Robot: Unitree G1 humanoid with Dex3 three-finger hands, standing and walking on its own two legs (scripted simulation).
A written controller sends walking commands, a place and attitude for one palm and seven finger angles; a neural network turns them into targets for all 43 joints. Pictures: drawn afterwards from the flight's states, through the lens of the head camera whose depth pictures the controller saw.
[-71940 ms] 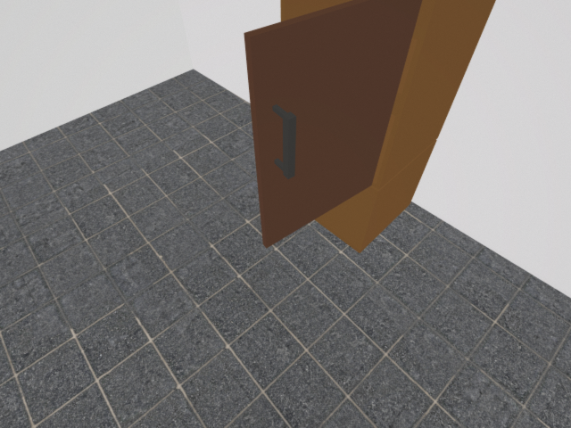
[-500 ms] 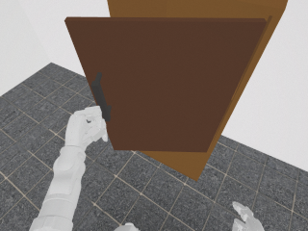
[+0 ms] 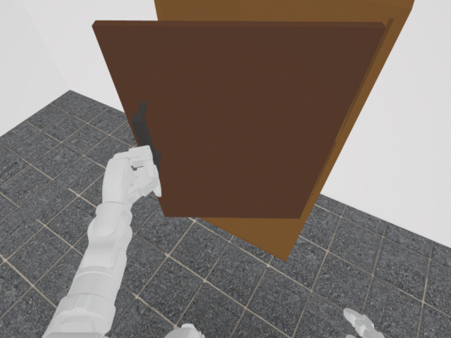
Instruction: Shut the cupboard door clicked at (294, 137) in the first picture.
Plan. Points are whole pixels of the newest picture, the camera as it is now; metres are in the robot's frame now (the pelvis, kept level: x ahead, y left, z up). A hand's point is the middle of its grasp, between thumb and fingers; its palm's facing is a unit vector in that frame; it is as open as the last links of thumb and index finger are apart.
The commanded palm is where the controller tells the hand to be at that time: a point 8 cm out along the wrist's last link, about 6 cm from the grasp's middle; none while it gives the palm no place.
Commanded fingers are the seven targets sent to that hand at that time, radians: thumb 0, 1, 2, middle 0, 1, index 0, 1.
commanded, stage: bring the fist close to the handle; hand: left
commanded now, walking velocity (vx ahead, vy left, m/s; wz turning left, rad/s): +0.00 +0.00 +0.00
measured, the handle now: (149, 140) +0.47 +0.17 +0.07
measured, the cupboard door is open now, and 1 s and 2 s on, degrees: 28 17 6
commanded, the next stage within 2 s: push the door shut along its arc in 0.02 s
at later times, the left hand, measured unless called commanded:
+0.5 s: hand (156, 163) +0.41 +0.15 +0.08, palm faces -0.07 -1.00 -0.02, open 3.2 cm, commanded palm +0.40 +0.19 +0.08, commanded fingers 0.00 0.90 0.90 -1.30 -1.50 -1.30 -1.50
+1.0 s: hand (172, 139) +0.47 +0.12 +0.08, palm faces -0.20 -0.98 -0.03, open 3.1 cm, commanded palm +0.47 +0.16 +0.08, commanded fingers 0.00 0.90 0.90 -1.30 -1.50 -1.30 -1.50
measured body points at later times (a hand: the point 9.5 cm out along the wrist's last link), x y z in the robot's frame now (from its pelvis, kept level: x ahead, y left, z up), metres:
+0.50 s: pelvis -0.01 +0.01 -0.01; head +0.05 +0.00 +0.44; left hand +0.40 +0.20 +0.08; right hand +0.09 -0.25 -0.12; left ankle +0.05 +0.10 -0.70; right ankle -0.01 -0.09 -0.70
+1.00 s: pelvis -0.02 +0.01 -0.02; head +0.08 +0.02 +0.42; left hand +0.47 +0.18 +0.08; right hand +0.01 -0.26 -0.14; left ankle +0.05 +0.10 -0.70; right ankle -0.01 -0.09 -0.70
